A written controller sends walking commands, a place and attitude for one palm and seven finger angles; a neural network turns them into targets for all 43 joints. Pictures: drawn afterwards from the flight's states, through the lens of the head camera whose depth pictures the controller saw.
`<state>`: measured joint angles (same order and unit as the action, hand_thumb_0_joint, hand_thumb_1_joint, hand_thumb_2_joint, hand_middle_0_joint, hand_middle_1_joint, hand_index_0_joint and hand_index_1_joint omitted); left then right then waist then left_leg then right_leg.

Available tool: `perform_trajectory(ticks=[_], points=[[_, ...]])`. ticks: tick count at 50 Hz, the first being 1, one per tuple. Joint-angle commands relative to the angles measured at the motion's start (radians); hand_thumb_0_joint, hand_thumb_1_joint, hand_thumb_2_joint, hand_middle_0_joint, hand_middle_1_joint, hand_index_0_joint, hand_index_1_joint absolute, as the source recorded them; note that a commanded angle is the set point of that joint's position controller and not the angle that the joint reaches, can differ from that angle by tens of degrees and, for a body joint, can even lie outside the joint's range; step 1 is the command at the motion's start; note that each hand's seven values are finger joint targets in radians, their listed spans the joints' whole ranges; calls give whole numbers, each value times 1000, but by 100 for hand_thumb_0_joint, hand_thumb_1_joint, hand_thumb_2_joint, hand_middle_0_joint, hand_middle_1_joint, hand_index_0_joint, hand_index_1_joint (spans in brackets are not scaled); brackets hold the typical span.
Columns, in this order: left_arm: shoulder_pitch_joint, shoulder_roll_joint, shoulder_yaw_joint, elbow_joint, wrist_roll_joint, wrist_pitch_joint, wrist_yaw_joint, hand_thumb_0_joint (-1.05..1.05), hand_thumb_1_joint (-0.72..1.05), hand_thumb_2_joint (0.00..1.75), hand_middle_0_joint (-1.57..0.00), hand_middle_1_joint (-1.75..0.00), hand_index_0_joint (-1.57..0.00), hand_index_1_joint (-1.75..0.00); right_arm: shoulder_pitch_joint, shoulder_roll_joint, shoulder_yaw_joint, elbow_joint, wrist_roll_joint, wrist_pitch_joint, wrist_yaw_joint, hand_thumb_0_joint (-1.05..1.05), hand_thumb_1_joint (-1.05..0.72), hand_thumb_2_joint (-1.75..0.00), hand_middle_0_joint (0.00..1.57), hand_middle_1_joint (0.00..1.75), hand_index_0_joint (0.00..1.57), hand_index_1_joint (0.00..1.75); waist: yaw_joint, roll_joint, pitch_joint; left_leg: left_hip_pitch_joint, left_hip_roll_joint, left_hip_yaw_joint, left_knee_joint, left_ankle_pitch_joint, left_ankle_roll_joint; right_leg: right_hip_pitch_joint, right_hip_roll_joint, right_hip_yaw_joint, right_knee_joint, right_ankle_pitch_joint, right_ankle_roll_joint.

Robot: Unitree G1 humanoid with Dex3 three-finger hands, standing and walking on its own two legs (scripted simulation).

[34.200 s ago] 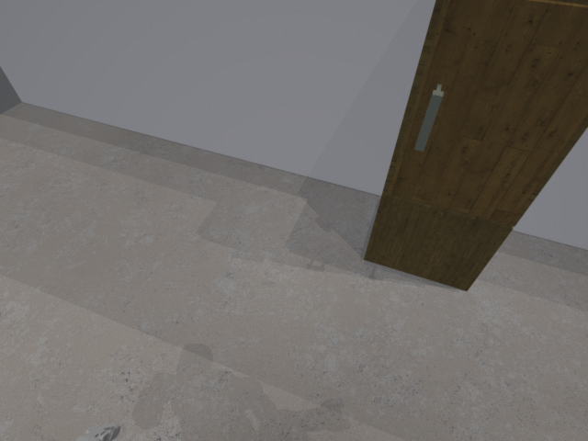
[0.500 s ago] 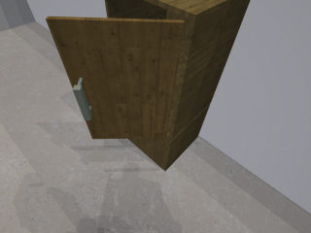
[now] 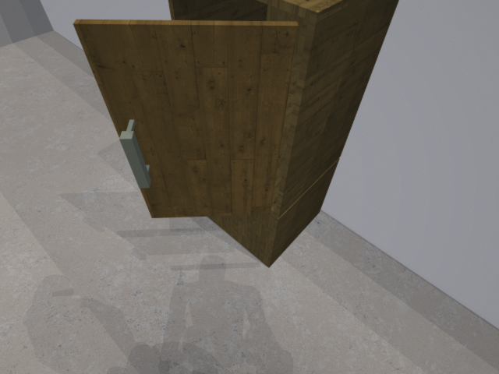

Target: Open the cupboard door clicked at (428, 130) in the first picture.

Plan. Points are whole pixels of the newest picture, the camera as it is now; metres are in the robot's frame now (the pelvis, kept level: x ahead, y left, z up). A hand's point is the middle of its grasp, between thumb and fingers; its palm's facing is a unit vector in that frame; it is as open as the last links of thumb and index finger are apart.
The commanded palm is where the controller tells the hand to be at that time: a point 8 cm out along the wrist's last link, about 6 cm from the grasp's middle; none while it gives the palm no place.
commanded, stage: look again from close up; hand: left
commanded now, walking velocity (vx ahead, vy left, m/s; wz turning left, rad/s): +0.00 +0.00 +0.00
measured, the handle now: (138, 155) +0.56 +0.30 -0.04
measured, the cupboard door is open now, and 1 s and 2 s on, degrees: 45 45 45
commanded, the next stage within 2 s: shuffle to correct the standing spot in 0.44 s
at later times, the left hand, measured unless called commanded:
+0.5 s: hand out of the picture -0.01 +0.17 -0.17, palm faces +0.00 -0.98 -0.22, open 7.3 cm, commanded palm none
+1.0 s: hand out of the picture +0.00 +0.21 -0.19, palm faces +0.12 -0.97 -0.20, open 7.4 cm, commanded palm none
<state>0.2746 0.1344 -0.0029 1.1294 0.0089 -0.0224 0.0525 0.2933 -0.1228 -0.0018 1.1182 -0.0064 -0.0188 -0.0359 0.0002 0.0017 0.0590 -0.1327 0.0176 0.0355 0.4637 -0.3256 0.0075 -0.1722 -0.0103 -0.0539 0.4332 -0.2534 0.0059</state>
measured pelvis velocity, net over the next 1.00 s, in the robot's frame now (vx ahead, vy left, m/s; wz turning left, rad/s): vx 0.03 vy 0.02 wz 0.07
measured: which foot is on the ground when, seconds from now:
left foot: down 0.00-1.00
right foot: down 0.00-0.90, up 0.92-1.00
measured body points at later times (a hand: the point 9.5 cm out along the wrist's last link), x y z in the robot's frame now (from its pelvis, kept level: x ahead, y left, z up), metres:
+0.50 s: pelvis -0.02 -0.01 +0.00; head +0.00 -0.03 +0.45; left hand -0.01 +0.22 -0.15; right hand -0.02 -0.22 -0.17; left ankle -0.05 +0.11 -0.74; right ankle -0.02 -0.12 -0.74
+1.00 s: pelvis +0.03 +0.02 -0.01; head +0.05 +0.04 +0.44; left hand +0.00 +0.26 -0.17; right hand +0.06 -0.21 -0.16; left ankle +0.02 +0.10 -0.74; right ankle -0.01 -0.10 -0.68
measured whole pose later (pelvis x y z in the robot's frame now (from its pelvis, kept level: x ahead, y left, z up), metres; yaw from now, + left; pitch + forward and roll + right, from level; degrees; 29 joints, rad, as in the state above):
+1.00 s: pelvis +0.03 +0.02 -0.01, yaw +4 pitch +0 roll +1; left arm 0.30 0.19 0.05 1.08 0.03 0.04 0.02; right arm 0.29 -0.17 -0.02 1.01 -0.03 -0.03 -0.02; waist 0.01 -0.04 0.05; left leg -0.25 -0.02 0.11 0.57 -0.32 0.07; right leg -0.40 -0.07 -0.06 1.04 -0.51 -0.02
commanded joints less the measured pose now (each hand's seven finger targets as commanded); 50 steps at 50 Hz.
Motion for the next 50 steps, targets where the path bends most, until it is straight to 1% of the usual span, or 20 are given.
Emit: perform_trajectory(ticks=[1,3,4,10,19,27,30,33,35,37,38,39,41,42,43,44,45,46,48,50], points=[[79,113,12,-39,4,-21,1,0,90,90,-20,-30,-20,-30,99,-95,-4,-75,-8,-24,2,0,-90,-90,20,30,20,30,-8,75,-105,-57,93,-65,-12,359,20,59,-100,65,61,299,-55],[73,97,9,-38,3,-11,-4,0,90,90,-20,-30,-20,-30,92,-113,-6,-80,-7,-25,-2,0,-90,-90,20,30,20,30,-5,53,-87,-40,103,-78,-16,425,32,32,-83,52,66,209,-50],[68,93,7,-40,2,-6,-7,0,90,90,-20,-30,-20,-30,89,-119,-5,-87,-6,-22,-4,0,-90,-90,20,30,20,30,-5,20,-52,-56,105,-84,-29,387,37,11,-79,51,57,165,-47],[48,98,7,-49,5,8,-18,0,90,90,-20,-30,-20,-30,66,-130,-2,-94,-10,-18,2,0,-90,-90,20,30,20,30,4,16,84,-141,91,-105,-127,156,44,-56,-68,72,32,41,-40],[53,118,12,-53,3,1,-21,0,90,90,-20,-30,-20,-30,61,-135,3,-66,-8,-22,3,0,-90,-90,20,30,20,30,7,-29,21,-79,76,-72,-119,163,37,-37,-89,101,3,98,-41],[49,126,15,-48,2,-4,-20,0,90,90,-20,-30,-20,-30,62,-122,2,-38,-7,-21,1,0,-90,-90,20,30,20,30,3,-5,-20,-47,78,-52,-97,209,27,-17,-93,111,4,183,-48],[63,141,27,-51,10,0,-23,0,90,90,-20,-30,-20,-30,70,-121,0,-37,-9,-10,8,0,-90,-90,20,30,20,30,14,-26,0,-103,49,-32,-50,48,31,-12,-109,128,0,-9,-64],[104,188,52,-59,13,4,-26,0,90,90,-20,-30,-20,-30,54,-104,-4,-63,-13,5,16,0,-90,-90,20,30,20,30,33,-132,49,-233,-12,24,110,-79,17,-8,-211,264,-117,-226,-120],[141,215,71,-68,17,5,-21,0,90,90,-20,-30,-20,-30,21,-109,-12,-90,-14,13,20,0,-90,-90,20,30,20,30,53,-194,65,-317,-4,29,264,-153,14,4,-306,371,-196,-259,-179],[152,210,84,-81,25,-4,-17,0,90,90,-20,-30,-20,-30,-25,-116,-20,-120,-13,8,28,0,-90,-90,20,30,20,30,63,-163,83,-408,27,-9,379,-196,18,17,-365,396,-206,-151,-223],[140,212,87,-88,27,-8,-18,0,90,90,-20,-30,-20,-30,-32,-113,-21,-129,-10,4,32,0,-90,-90,20,30,20,30,56,-137,66,-399,34,-15,371,-196,18,27,-369,359,-182,-62,-226],[117,215,90,-95,28,-12,-20,0,90,90,-20,-30,-20,-30,-24,-104,-22,-132,-8,2,37,0,-90,-90,20,30,20,30,42,-133,39,-354,36,-13,322,-177,16,24,-355,295,-145,31,-215],[64,215,90,-112,25,-11,-23,0,90,90,-20,-30,-20,-30,38,-80,-17,-114,-4,-2,40,0,-90,-90,20,30,20,30,4,-130,-5,-170,9,34,154,-58,10,-64,-300,161,-64,74,-164],[41,209,92,-116,21,-5,-25,0,90,90,-20,-30,-20,-30,96,-75,-16,-93,-5,-6,38,0,-90,-90,20,30,20,30,-21,-118,-21,-47,-15,70,52,36,6,-132,-259,98,-5,22,-130],[26,191,86,-125,18,5,-28,0,90,90,-20,-30,-20,-30,159,-102,-19,-73,-8,-10,34,0,-90,-90,20,30,20,30,-44,-30,-34,54,-8,51,-24,71,9,-193,-198,31,112,-67,-92],[16,136,77,-149,13,14,-33,0,90,90,-20,-30,-20,-30,213,-182,-38,-68,-22,-15,26,0,-90,-90,20,30,20,30,-65,239,-39,114,161,-195,-123,58,83,-339,-82,-71,347,-218,-39],[-20,95,67,-187,18,16,-35,0,90,90,-20,-30,-20,-30,270,-233,-51,-72,-25,-11,19,0,-90,-90,20,30,20,30,-80,377,-29,125,323,-418,-215,122,198,-476,-6,-91,589,-424,-19],[-50,112,66,-190,21,16,-34,0,90,90,-20,-30,-20,-30,248,-239,-49,-78,-25,-2,16,0,-90,-90,20,30,20,30,-80,259,-16,84,350,-428,-215,130,252,-499,-44,-8,690,-398,-43],[-48,94,63,-160,20,14,-35,0,90,90,-20,-30,-20,-30,117,-167,-27,-118,-24,-18,7,0,-90,-90,20,30,20,30,-27,119,28,-48,301,-347,-204,286,234,-445,-90,37,724,-255,-35],[16,56,47,-124,13,20,-38,0,90,90,-20,-30,-20,-30,46,-136,-16,-135,-21,-35,-3,0,-90,-90,20,30,20,30,22,35,6,-70,247,-199,-173,633,201,-355,-92,35,659,-133,-5]])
